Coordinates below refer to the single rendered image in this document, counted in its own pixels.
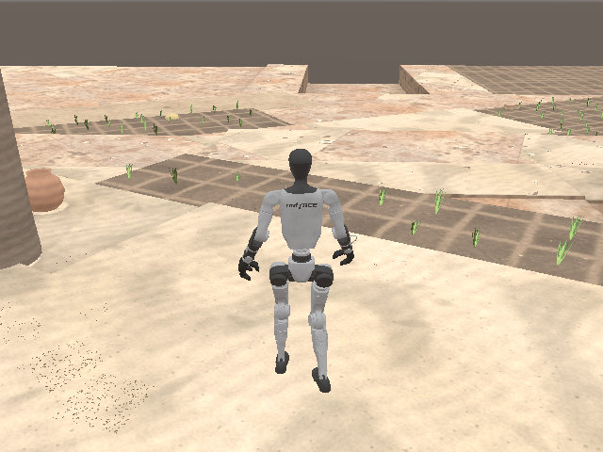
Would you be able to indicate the robot right thigh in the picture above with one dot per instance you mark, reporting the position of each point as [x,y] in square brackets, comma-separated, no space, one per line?
[319,292]

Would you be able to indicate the robot right upper arm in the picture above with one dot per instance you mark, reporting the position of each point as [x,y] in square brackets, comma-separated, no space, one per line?
[335,211]

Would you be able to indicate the left robot hand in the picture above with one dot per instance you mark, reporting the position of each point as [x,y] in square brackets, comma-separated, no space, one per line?
[242,267]

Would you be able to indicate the robot left upper arm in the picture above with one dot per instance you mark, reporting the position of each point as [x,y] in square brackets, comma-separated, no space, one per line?
[271,199]

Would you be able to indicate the right robot hand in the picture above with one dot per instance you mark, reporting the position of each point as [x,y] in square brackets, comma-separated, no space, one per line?
[349,258]

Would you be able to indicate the robot thigh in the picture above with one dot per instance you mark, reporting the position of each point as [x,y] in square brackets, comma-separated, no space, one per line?
[319,292]
[278,275]

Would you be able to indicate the robot left forearm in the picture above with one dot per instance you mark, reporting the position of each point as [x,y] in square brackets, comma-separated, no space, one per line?
[251,249]

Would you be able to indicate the robot right forearm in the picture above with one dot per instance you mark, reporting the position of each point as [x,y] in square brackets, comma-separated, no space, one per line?
[345,243]

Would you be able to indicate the robot left thigh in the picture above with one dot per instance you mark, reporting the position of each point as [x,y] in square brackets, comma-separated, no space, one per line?
[278,275]

